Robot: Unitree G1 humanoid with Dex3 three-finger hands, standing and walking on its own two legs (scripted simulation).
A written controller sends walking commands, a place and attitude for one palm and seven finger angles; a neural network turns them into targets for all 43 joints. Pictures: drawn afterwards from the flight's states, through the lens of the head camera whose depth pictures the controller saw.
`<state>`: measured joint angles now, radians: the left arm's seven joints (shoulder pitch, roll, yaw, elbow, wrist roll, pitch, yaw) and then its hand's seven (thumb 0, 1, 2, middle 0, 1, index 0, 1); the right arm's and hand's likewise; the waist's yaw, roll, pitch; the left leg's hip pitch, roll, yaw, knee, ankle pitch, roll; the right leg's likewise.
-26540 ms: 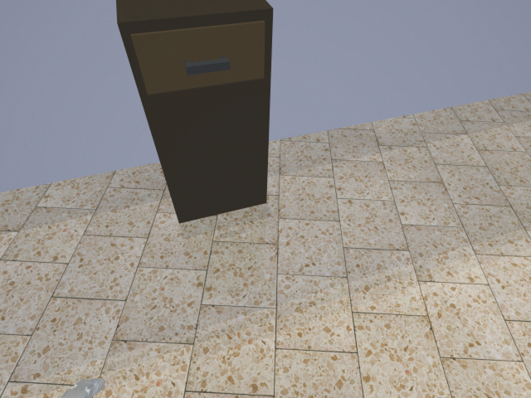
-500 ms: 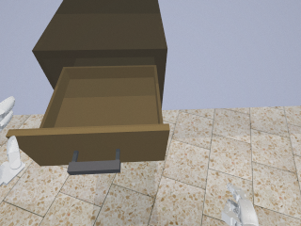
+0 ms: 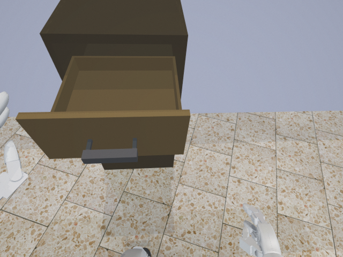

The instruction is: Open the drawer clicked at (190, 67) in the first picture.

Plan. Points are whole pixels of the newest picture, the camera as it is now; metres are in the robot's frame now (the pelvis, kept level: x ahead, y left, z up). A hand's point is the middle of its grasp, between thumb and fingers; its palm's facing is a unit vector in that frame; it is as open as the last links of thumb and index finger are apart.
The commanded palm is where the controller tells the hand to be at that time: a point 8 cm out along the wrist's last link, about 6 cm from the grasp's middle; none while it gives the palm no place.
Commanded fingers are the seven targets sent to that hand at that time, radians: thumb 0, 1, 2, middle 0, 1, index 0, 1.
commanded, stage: step back with the hand held close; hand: left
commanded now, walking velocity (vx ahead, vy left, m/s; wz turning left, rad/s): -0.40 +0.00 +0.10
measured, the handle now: (111, 148) +0.36 +0.18 +0.01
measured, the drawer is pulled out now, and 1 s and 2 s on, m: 0.30 0.30 0.30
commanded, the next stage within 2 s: stop stepping back and stand still in 0.18 s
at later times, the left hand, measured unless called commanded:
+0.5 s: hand out of the picture +0.05 +0.21 +0.18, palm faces +0.37 -0.79 -0.49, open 7.4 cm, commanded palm -0.01 +0.26 +0.20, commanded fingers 0.00 0.90 0.90 -0.20 -0.30 -0.20 -0.30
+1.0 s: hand out of the picture -0.01 +0.19 +0.19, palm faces +0.42 -0.80 -0.43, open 7.4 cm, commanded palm -0.07 +0.24 +0.20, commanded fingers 0.00 0.90 0.90 -0.20 -0.30 -0.20 -0.30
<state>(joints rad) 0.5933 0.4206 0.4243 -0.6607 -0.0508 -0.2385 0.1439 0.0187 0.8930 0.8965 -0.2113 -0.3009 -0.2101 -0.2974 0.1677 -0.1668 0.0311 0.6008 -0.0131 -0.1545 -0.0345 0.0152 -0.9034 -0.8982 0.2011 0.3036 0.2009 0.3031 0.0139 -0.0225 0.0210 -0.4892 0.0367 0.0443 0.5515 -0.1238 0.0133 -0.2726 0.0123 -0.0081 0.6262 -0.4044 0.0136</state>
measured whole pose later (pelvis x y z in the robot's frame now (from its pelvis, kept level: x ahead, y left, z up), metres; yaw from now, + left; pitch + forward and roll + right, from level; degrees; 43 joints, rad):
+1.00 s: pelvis -0.18 -0.05 +0.01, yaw +4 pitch -1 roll +0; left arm 0.62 0.37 0.35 -0.59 -0.03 -0.21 0.14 0.02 0.89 0.90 -0.22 -0.30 -0.22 -0.30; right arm 0.28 -0.20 0.00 0.69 0.00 -0.07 -0.04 0.02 -0.90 -0.90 0.20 0.30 0.20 0.30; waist -0.01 -0.01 -0.02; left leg -0.45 0.00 0.01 0.88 -0.33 0.01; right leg -0.24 0.03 -0.09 0.50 -0.25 -0.07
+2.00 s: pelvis -0.18 -0.02 +0.02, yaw +5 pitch -2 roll +0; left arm 0.28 0.13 0.01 1.13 0.02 0.01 0.03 0.01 0.91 0.90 -0.20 -0.30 -0.20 -0.30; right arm 0.30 -0.10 -0.01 1.13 -0.01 0.01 -0.04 0.01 -0.91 -0.90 0.20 0.30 0.20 0.30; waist 0.00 0.02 0.04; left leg -0.21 -0.01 0.05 0.40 -0.16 0.03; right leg -0.18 0.00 -0.03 0.42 -0.21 -0.02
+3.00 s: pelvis -0.16 -0.04 +0.02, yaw +4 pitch -2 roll +0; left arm 0.25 0.14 0.02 1.13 0.01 -0.01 0.03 0.01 0.91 0.90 -0.20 -0.30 -0.20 -0.30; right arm 0.26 -0.14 -0.02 1.14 -0.01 0.00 -0.04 0.01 -0.91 -0.90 0.20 0.30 0.20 0.30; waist -0.01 0.01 0.06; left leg -0.18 0.03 0.04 0.40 -0.19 -0.01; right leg -0.14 0.05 -0.03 0.38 -0.21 -0.05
